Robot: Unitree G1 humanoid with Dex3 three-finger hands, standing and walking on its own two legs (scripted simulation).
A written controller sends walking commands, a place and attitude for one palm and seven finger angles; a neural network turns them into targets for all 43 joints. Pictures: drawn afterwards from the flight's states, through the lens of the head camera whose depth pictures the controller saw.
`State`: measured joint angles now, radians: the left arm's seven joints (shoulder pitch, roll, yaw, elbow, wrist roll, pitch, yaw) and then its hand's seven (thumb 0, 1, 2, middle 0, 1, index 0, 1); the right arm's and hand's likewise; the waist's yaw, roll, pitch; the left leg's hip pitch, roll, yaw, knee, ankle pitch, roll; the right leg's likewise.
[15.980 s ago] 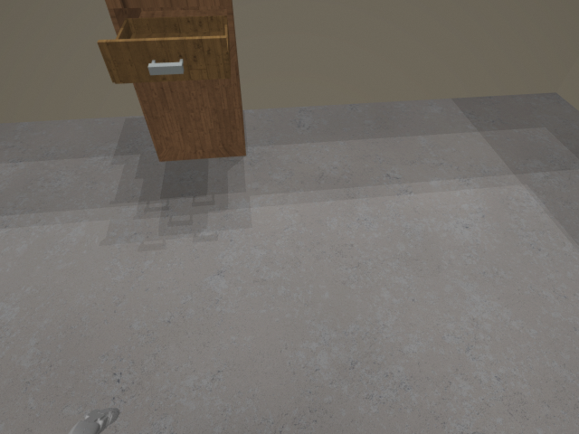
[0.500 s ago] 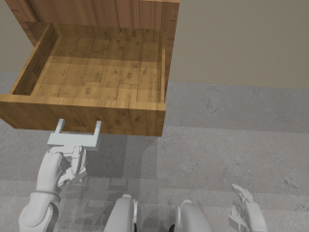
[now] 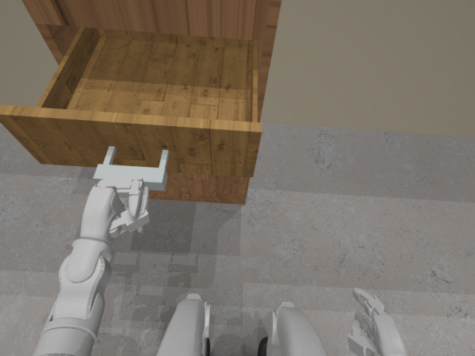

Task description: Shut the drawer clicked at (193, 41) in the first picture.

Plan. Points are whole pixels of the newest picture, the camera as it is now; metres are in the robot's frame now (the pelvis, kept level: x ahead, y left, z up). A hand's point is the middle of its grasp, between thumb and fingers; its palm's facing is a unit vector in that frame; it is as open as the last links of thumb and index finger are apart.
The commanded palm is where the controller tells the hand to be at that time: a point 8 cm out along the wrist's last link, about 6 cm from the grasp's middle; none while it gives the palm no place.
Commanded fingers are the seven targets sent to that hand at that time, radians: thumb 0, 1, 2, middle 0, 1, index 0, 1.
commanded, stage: push the drawer shut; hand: left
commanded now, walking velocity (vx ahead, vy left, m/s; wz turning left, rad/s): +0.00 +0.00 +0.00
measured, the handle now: (135, 165) +0.42 +0.20 +0.03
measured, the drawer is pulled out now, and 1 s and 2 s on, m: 0.23 0.10 0.00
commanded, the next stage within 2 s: none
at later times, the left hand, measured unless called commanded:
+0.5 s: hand (156, 170) +0.41 +0.16 +0.03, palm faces -0.02 -1.00 -0.07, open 3.2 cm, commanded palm +0.41 +0.21 +0.04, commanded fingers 0.00 0.90 0.90 -1.40 -1.60 -1.40 -1.60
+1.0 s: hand (156, 146) +0.46 +0.17 +0.03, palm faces -0.04 -1.00 -0.07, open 3.3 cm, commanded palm +0.47 +0.21 +0.04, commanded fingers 0.00 0.90 0.90 -1.40 -1.60 -1.40 -1.60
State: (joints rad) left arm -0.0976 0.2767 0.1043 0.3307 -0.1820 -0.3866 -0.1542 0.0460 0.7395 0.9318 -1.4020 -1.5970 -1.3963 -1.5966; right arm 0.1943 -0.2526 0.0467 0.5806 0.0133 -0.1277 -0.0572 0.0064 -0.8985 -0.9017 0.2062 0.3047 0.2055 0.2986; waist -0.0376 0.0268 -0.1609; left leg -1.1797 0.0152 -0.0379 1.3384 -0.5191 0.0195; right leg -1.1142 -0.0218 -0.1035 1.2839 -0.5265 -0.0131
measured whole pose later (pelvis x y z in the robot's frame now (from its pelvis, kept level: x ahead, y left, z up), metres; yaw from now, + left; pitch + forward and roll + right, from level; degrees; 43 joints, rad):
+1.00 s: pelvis +0.01 -0.01 +0.00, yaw -1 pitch +24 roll -3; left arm -0.63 0.39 0.28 0.92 -0.14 -0.48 -0.23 0.05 0.69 0.90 -1.40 -1.60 -1.40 -1.60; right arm 0.25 -0.26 0.04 0.65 0.00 -0.04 -0.04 0.00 -0.90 -0.90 0.21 0.30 0.20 0.30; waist -0.10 0.03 -0.14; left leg -1.23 0.04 -0.03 1.33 -0.52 0.01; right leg -1.18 0.00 -0.10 1.27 -0.52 -0.02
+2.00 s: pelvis +0.00 +0.00 -0.02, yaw -4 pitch +31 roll -6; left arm -1.09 0.63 0.39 1.25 0.00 -0.40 -0.20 0.09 0.62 0.91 -1.40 -1.60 -1.40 -1.60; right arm 0.34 -0.27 0.09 0.66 -0.05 0.02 0.00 0.00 -0.90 -0.90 0.21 0.30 0.21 0.30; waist -0.23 0.05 -0.13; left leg -1.43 0.05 -0.05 1.41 -0.52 0.02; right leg -1.36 0.02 -0.11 1.32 -0.50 -0.01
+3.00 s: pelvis +0.01 +0.01 -0.01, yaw -4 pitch +30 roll -6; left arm -0.95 0.55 0.43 1.11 -0.03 -0.39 -0.17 0.07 0.79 0.87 -1.40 -1.60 -1.40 -1.60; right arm 0.35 -0.25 0.08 0.63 -0.04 0.03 0.03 0.00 -0.90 -0.90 0.21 0.30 0.21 0.30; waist -0.22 0.05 -0.13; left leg -1.36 0.06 -0.03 1.36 -0.53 0.03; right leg -1.30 0.03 -0.08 1.26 -0.49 0.00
